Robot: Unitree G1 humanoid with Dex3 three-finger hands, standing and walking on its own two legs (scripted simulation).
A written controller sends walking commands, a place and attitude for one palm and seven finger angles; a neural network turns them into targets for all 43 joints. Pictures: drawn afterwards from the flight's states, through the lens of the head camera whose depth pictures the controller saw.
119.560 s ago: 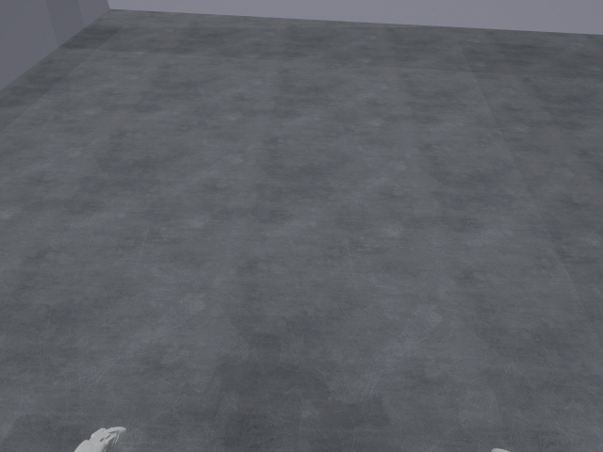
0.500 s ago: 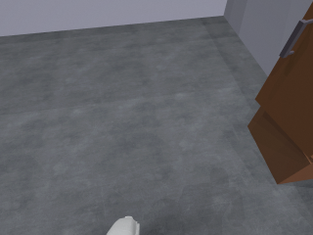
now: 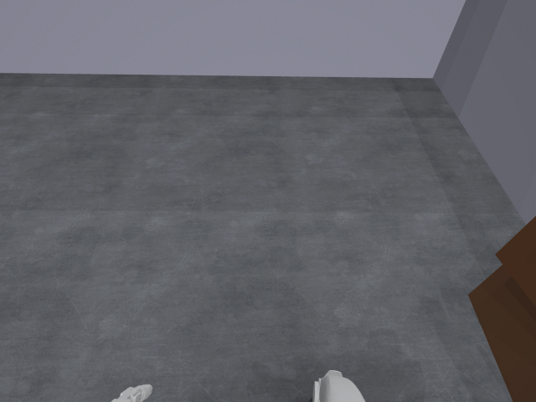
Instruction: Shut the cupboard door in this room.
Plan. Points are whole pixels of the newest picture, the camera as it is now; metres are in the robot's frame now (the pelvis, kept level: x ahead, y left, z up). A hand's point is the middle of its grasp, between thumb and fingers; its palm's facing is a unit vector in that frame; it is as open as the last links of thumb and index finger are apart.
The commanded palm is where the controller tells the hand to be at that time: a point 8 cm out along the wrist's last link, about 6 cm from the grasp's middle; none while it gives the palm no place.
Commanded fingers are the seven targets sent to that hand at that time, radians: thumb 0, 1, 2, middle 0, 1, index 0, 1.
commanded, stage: walk to a spot facing it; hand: left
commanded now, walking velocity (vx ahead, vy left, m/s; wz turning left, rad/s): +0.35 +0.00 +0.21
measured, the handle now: out of the picture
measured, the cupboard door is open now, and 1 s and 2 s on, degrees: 12 12 12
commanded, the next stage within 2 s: turn to face it in 0.28 s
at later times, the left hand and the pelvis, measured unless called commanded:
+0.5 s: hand (190, 385) +0.18 +0.15 -0.17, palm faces +0.25 -0.95 -0.22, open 7.2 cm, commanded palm none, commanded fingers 0.00 0.90 0.90 -0.20 -0.30 -0.20 -0.30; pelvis +0.19 -0.04 +0.00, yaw +12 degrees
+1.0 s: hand (183, 331) +0.27 +0.18 -0.17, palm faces +0.04 -0.96 -0.28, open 7.4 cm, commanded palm none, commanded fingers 0.00 0.90 0.90 -0.20 -0.30 -0.20 -0.30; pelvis +0.24 -0.03 -0.01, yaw -4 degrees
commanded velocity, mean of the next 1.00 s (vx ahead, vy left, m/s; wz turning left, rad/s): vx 0.05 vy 0.00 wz -0.21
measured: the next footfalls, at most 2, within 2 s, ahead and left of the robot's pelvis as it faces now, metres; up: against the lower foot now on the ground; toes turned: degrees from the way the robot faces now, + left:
right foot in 0.12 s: +0.22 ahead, -0.14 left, +0.00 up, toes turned -4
left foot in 0.56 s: +0.31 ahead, +0.11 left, +0.00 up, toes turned +15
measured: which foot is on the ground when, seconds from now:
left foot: down 0.00-0.14, up 0.16-0.54, down 0.56-0.90, up 0.92-1.00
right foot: up 0.00-0.10, down 0.12-0.58, up 0.60-0.88, down 0.90-1.00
